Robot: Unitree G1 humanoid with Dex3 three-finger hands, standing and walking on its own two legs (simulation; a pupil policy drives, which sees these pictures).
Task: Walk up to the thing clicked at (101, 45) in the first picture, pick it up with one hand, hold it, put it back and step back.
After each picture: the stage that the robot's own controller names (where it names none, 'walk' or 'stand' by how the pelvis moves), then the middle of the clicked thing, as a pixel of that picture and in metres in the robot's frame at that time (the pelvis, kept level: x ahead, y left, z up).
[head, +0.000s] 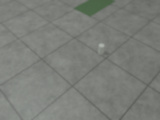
stand; (101, 49) +1.30 -0.20 -0.72
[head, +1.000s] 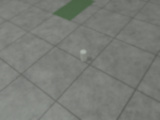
walk; (83, 55) +1.17 +0.11 -0.70
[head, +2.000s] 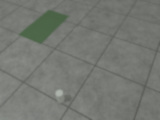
walk; (60, 96) +0.66 +0.25 -0.71
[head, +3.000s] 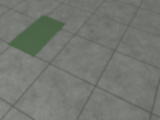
stand; out of the picture +0.40 +0.18 -0.70
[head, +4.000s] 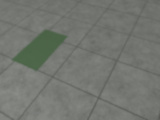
stand; out of the picture +0.35 +0.20 -0.72
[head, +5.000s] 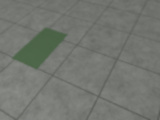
stand; out of the picture +0.36 +0.20 -0.73
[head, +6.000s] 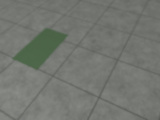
stand; out of the picture +0.35 +0.20 -0.73
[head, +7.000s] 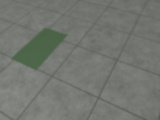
stand; out of the picture +0.34 +0.20 -0.73
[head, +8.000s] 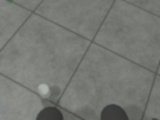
go down; (44, 91) +0.40 +0.19 -0.50
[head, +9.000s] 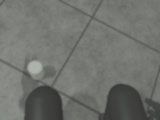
go down; (36, 70) +0.44 +0.21 -0.33
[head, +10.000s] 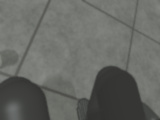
close in; out of the picture +0.42 +0.25 -0.23
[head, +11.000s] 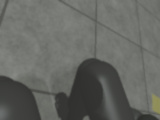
close; out of the picture +0.42 +0.26 -0.22
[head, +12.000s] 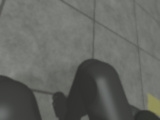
close; out of the picture +0.41 +0.26 -0.23
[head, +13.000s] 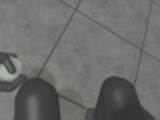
lift; (7, 72) +0.34 +0.25 -0.11
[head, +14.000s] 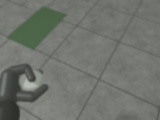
hold; (34, 88) +0.33 +0.17 +0.03
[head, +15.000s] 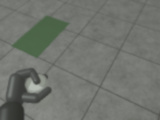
hold; (40, 91) +0.33 +0.17 +0.01
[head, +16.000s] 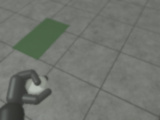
hold; (40, 93) +0.32 +0.17 +0.00
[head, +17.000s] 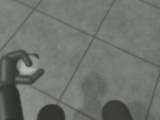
crouch; (32, 71) +0.39 +0.18 -0.08
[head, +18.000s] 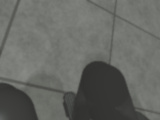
lower; out of the picture +0.43 +0.26 -0.22
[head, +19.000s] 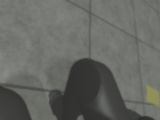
lower; out of the picture +0.43 +0.27 -0.23
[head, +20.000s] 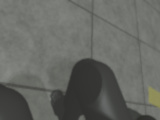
lower; out of the picture +0.43 +0.27 -0.23
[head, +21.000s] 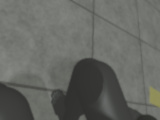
lower; out of the picture +0.44 +0.27 -0.23
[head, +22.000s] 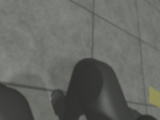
loosen; out of the picture +0.43 +0.27 -0.23
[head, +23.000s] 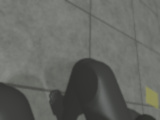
withdraw; out of the picture +0.43 +0.26 -0.23
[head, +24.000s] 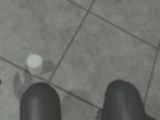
walk; (35, 64) +0.45 +0.20 -0.31
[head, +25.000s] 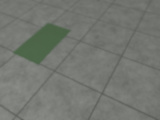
stand; out of the picture +0.37 +0.16 -0.66
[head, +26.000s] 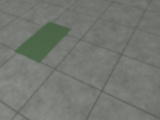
stand; out of the picture +0.39 +0.17 -0.67
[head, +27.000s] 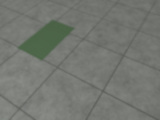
stand; out of the picture +0.39 +0.16 -0.68
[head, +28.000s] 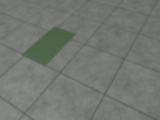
walk; out of the picture +0.40 +0.17 -0.72
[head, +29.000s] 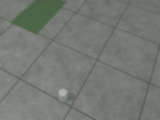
walk; (63, 95) +0.55 +0.14 -0.70
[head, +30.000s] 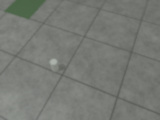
walk; (54, 65) +0.84 +0.27 -0.69
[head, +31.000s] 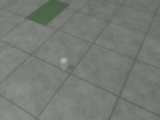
stand; (64, 64) +1.03 +0.19 -0.71
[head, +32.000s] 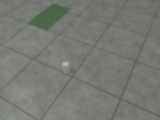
stand; (65, 67) +1.04 +0.19 -0.73
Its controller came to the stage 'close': yes
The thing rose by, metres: 0.71
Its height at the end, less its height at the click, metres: +0.00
